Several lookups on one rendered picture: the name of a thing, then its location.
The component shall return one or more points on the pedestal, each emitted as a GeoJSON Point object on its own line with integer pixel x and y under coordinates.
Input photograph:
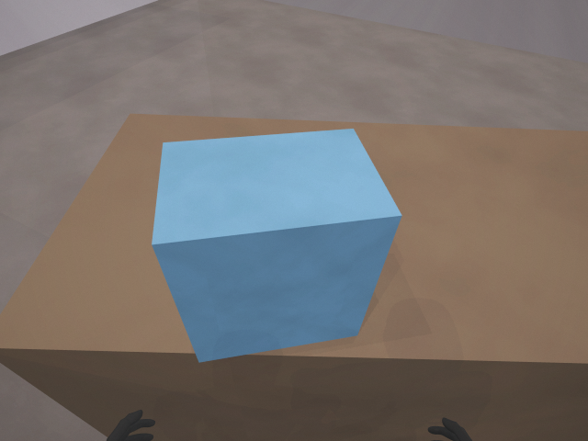
{"type": "Point", "coordinates": [480, 313]}

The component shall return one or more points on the robot left hand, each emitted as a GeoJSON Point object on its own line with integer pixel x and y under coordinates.
{"type": "Point", "coordinates": [130, 423]}

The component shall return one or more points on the robot right hand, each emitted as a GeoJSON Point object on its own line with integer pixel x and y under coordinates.
{"type": "Point", "coordinates": [450, 430]}

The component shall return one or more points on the carton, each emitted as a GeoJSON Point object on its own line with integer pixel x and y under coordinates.
{"type": "Point", "coordinates": [271, 241]}

